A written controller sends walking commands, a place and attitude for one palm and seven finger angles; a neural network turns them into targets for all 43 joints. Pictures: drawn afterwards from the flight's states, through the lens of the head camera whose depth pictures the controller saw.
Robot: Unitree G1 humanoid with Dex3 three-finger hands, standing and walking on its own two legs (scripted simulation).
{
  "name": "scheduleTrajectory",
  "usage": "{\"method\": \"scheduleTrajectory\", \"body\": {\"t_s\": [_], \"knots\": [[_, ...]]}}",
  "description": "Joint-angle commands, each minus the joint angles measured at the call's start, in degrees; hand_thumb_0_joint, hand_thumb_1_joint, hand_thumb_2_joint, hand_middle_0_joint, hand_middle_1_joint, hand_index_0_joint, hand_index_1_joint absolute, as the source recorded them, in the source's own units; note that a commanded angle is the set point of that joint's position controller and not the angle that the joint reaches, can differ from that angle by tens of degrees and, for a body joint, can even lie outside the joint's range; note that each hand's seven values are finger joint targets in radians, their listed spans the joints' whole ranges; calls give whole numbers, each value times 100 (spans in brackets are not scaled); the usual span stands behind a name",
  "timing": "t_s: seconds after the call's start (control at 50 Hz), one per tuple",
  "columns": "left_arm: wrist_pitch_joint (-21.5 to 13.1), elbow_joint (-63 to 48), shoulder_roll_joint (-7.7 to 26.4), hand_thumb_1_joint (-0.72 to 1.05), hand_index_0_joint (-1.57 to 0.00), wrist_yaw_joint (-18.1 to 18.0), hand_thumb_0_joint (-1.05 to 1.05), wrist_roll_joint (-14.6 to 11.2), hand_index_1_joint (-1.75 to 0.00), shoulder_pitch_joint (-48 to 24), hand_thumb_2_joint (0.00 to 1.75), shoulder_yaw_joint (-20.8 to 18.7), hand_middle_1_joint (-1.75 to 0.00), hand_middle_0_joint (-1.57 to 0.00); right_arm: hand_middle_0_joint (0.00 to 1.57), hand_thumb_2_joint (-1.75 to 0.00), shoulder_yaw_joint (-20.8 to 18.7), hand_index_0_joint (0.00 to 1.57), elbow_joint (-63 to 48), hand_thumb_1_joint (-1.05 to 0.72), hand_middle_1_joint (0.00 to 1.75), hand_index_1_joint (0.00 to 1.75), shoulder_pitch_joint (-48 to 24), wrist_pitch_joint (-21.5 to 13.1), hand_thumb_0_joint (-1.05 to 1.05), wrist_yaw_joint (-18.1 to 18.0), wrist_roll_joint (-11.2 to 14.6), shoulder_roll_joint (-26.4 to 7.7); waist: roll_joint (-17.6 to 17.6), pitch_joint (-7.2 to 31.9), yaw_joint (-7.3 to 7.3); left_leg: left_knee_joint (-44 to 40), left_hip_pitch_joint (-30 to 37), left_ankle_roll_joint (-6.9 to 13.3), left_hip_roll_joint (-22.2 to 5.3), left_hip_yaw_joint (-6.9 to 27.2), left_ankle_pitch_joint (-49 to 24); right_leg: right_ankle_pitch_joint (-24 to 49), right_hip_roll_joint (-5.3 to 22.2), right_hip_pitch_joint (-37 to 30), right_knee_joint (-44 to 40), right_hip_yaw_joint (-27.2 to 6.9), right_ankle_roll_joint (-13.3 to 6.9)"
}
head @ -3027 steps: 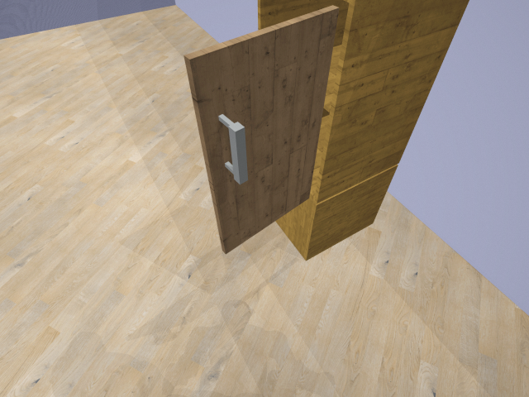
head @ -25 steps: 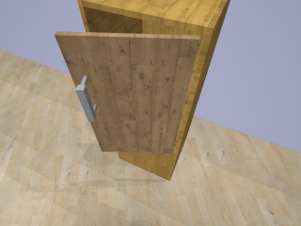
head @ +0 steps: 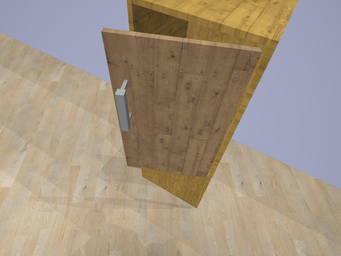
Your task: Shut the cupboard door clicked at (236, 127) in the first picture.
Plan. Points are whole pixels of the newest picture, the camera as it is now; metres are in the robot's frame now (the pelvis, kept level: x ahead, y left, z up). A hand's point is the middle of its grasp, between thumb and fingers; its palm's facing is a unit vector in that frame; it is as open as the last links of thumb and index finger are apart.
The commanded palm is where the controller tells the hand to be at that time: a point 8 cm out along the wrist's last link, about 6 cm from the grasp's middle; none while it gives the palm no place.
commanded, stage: come to a stop and stand still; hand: left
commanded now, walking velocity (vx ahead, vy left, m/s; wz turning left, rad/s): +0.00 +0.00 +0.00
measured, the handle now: (125, 106) +0.46 +0.18 +0.06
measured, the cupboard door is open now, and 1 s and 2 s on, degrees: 23 23 23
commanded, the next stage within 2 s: look again from close up in 0.30 s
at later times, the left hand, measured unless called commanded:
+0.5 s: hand out of the picture +0.05 +0.22 -0.16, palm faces -0.02 -0.96 -0.29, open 7.3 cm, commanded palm none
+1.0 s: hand out of the picture +0.04 +0.23 -0.15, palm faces -0.05 -0.96 -0.27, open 7.3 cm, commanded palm +0.07 +0.28 -0.07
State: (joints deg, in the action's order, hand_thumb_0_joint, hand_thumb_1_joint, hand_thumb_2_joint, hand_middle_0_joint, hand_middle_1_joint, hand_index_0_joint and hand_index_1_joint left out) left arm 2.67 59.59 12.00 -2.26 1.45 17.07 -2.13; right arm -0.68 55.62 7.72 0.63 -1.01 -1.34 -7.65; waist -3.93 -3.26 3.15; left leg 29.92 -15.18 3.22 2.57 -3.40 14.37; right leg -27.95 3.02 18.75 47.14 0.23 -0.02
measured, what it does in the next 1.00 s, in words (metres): steps on the spot: right foot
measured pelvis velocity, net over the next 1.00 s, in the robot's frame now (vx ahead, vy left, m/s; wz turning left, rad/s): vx -0.02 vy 0.01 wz -0.02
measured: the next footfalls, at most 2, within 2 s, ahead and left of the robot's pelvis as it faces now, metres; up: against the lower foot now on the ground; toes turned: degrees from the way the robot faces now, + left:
right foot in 0.14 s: +0.01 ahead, -0.11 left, +0.00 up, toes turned +0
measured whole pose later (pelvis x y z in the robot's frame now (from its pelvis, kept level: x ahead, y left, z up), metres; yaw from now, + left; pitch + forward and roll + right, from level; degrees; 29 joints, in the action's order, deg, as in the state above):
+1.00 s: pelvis -0.02 +0.01 +0.01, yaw -1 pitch -3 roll +0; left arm -0.3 59.4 16.4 -0.5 0.9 12.3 1.7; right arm 0.2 61.3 9.3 -0.7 0.3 -0.9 -17.0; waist -0.5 -1.1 -0.2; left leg 22.1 -11.2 3.3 1.8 -3.9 8.4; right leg -13.2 0.7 6.8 22.7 0.8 0.6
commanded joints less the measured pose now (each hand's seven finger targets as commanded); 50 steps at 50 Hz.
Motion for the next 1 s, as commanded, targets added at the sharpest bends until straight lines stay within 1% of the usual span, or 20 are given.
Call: {"method": "scheduleTrajectory", "body": {"t_s": [0.0, 0.04, 0.06, 0.08, 0.1, 0.12, 0.16, 0.22, 0.24, 0.26, 0.28, 0.3, 0.34, 0.36, 0.38, 0.44, 0.6, 0.82, 0.96, 0.98], "knots": [[-129, -222, 11, 90, -20, 18, 0, 7, -30, 407, 90, 44, -30, -20, 20, -90, -180, 20, -161, -90, 30, 30, 221, -97, 0, -56, 11, -883, 1010, 179, -86, -1493, -58, 790, -1502, 1381, -828, 167, 68, -137, -241, 90, 24], [-184, -184, 0, 90, -20, 9, 0, 6, -30, 448, 90, 58, -30, -20, 20, -90, -185, 20, -49, -90, 30, 30, 386, -107, 0, -64, 16, -803, 776, 208, -91, -1397, 57, 709, -1427, 1367, -822, 458, 38, -422, -1160, 108, 26], [-228, -126, 25, 90, -20, 3, 0, 8, -30, 559, 90, 61, -30, -20, 20, -90, -192, 20, -36, -90, 30, 30, 441, -120, 0, -69, 33, -784, 558, 283, -55, -1204, 6, 578, -1329, 1300, -736, 937, 42, -765, -1851, 81, 34], [-300, -82, 111, 90, -20, -6, 0, 16, -30, 627, 90, 75, -30, -20, 20, -90, -168, 20, 5, -90, 30, 30, 455, -149, 0, -60, 72, -708, 284, 350, -42, -944, -9, 329, -1048, 1134, -600, 1424, 163, -1008, -2557, -227, -5], [-359, -78, 255, 90, -20, -6, 0, 13, -30, 500, 90, 96, -30, -20, 20, -90, -141, 20, 19, -90, 30, 30, 513, -164, 0, -44, 111, -604, -15, 263, -194, -802, 9, 46, -733, 830, -447, 1665, 513, -888, -2746, -681, -162], [-380, -92, 374, 90, -20, 4, 0, -13, -30, 419, 90, 107, -30, -20, 20, -90, -117, 20, 64, -90, 30, 30, 585, -188, 0, -17, 105, -544, 62, 371, -274, -804, 333, -76, -577, 687, -438, 1866, 759, -678, -2740, -786, -285], [-426, -63, 319, 90, -20, 10, 0, -36, -30, 195, 90, 119, -30, -20, 20, -90, -122, 20, 220, -90, 30, 30, 651, -153, 0, -23, 73, -524, -453, 287, -341, -746, 586, -138, -608, 575, -838, 2180, 613, -487, -2673, -681, -282], [-400, -12, 218, 90, -20, 6, 0, -57, -30, 202, 90, 150, -30, -20, 20, -90, -69, 20, 419, -90, 30, 30, 733, -204, 0, -33, 79, -617, 92, 243, -296, -1007, 704, -93, -769, 718, -1047, 1869, 393, -543, -2632, -468, -167], [-531, -369, 1384, 90, -20, -8, 0, 39, -30, 74, 90, 149, -30, -20, 20, -90, -182, 20, -246, -90, 30, 30, 391, -288, 0, 11, 34, -1565, 538, -392, -400, -945, 584, -188, -615, 888, -1098, 1512, 202, -269, -2694, -377, -240], [-505, -416, 1044, 90, -20, -23, 0, 8, -30, 4, 90, -34, -30, -20, 20, -90, -323, 20, -343, -90, 30, 30, 503, -409, 0, -25, -2, -1617, 1254, 688, -427, -685, 696, -155, -824, 947, -1116, 1333, 299, -522, -2152, -360, -266], [-535, -420, 943, 90, -20, -19, 0, -38, -30, 64, 90, 24, -30, -20, 20, -90, -270, 20, -357, -90, 30, 30, 487, -401, 0, -54, -3, -1422, 1325, 1158, -369, -503, 867, -60, -830, 1005, -1352, 1677, 260, -737, -2140, -337, -303], [-530, -405, 789, 90, -20, -19, 0, -54, -30, 140, 90, 39, -30, -20, 20, -90, -242, 20, -402, -90, 30, 30, 540, -373, 0, -68, 12, -1265, 1023, 1108, -360, -416, 727, -19, -817, 959, -1242, 1751, 283, -743, -2204, -373, -308], [-500, -450, 771, 90, -20, -9, 0, -45, -30, 77, 90, 75, -30, -20, 20, -90, -195, 20, -418, -90, 30, 30, 624, -314, 0, -53, 11, -1219, 276, 531, -355, -359, 307, 11, -763, 874, -1061, 1853, 310, -627, -2333, -483, -329], [-493, -484, 822, 90, -20, -11, 0, -49, -30, -25, 90, 55, -30, -20, 20, -90, -214, 20, -425, -90, 30, 30, 643, -302, 0, -49, 21, -1312, 119, 297, -396, -410, 217, 1, -743, 825, -1012, 1865, 339, -537, -2321, -514, -340], [-486, -534, 903, 90, -20, -7, 0, -50, -30, -94, 90, 40, -30, -20, 20, -90, -228, 20, -414, -90, 30, 30, 654, -301, 0, -49, 28, -1405, 174, 175, -395, -475, 185, 2, -750, 824, -1012, 1861, 321, -495, -2300, -517, -340], [-474, -612, 1062, 90, -20, 1, 0, -54, -30, -104, 90, 23, -30, -20, 20, -90, -206, 20, -359, -90, 30, 30, 600, -326, 0, -44, 33, -1508, 394, 346, -314, -470, 252, 36, -797, 794, -1597, 2392, 293, -783, -2203, -466, -320], [-415, -700, 1409, 90, -20, 59, 0, -67, -30, -568, 90, 50, -30, -20, 20, -90, -183, 20, -195, -90, 30, 30, 214, -278, 0, 29, 35, -1850, 256, 50, -321, -952, 289, -27, -812, 836, -547, 1482, 330, -579, -2633, -582, -263], [-421, -573, 1525, 90, -20, 104, 0, -51, -30, -703, 90, 105, -30, -20, 20, -90, -146, 20, 45, -90, 30, 30, -50, -282, 0, 77, 59, -1970, 323, 286, -316, -1209, 561, -79, -863, 846, -464, 1489, 370, -666, -2897, -580, -183], [-408, -340, 1430, 90, -20, 92, 0, -43, -30, -589, 90, 138, -30, -20, 20, -90, -123, 20, 243, -90, 30, 30, -67, -279, 0, 63, 87, -1890, 382, 267, -311, -1286, 640, -97, -888, 836, -608, 1656, 376, -767, -2974, -519, -139], [-467, -193, 756, 90, -20, -154, 0, -6, -30, -43, 90, 225, -30, -20, 20, -90, -29, 20, -17, -90, 30, 30, 218, -286, 0, 49, 134, -1428, 588, 52, -363, -461, 488, -264, -997, 497, -1021, 1967, 481, -566, -2706, -397, -86]]}}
